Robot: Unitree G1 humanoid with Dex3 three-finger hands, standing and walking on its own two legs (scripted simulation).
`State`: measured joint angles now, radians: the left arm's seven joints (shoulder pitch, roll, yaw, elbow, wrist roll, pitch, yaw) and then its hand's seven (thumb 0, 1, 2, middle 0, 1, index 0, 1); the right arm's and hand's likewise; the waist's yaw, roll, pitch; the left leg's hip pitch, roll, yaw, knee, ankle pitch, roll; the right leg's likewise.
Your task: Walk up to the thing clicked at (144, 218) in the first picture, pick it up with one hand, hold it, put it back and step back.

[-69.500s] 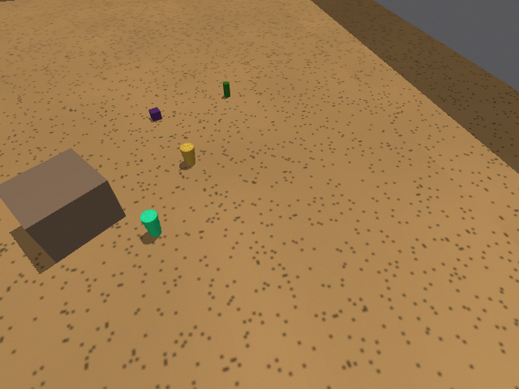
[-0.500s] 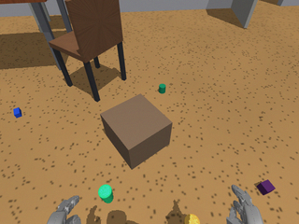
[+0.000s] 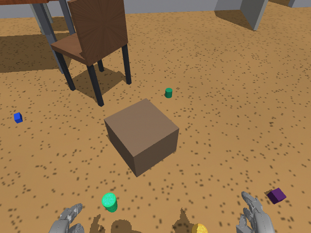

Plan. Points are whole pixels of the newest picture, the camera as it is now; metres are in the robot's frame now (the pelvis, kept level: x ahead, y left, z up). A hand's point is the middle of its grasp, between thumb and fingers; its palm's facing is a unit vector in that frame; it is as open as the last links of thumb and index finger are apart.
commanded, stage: home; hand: left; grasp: from above
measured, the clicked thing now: (110, 203) +0.45 +0.25 -0.65
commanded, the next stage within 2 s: stand in 0.08 s
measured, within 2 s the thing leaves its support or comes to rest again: neither
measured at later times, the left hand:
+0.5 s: hand out of the picture +0.10 +0.24 -0.10, palm faces +0.04 -0.94 -0.34, open 7.4 cm
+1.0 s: hand out of the picture +0.03 +0.25 -0.10, palm faces +0.06 -0.94 -0.34, open 7.4 cm
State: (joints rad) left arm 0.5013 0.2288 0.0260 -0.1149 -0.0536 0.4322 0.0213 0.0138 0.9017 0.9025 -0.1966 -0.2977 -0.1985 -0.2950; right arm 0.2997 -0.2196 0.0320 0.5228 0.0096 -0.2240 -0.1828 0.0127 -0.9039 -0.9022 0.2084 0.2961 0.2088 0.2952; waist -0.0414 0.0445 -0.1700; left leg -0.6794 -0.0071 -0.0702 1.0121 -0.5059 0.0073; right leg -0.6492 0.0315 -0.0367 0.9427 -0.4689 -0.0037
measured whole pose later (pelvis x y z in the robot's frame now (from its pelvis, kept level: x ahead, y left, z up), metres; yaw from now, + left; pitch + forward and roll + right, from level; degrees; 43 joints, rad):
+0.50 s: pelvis -0.01 +0.01 +0.04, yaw +0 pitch +0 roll +0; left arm 0.21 0.29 0.05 0.76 0.05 0.05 0.03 0.01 0.90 0.90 -0.20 -0.30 -0.20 -0.30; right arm 0.20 -0.29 -0.04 0.90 -0.06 -0.03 -0.02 0.01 -0.91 -0.90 0.21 0.30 0.21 0.30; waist 0.02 0.00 0.02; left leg -0.34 -0.05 -0.03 0.70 -0.36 0.03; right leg -0.34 -0.02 0.00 0.69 -0.35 0.02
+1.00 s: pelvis -0.01 +0.01 +0.06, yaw +1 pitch -4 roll +0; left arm 0.17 0.29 0.03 1.12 0.03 0.01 0.03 0.01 0.90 0.90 -0.20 -0.30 -0.20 -0.30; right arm 0.14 -0.29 -0.03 1.11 -0.03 0.00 -0.02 0.01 -0.91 -0.90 0.21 0.30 0.21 0.30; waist 0.02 0.02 0.06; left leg -0.11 -0.06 -0.06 0.39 -0.20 0.03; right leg -0.11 -0.03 -0.02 0.38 -0.20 0.02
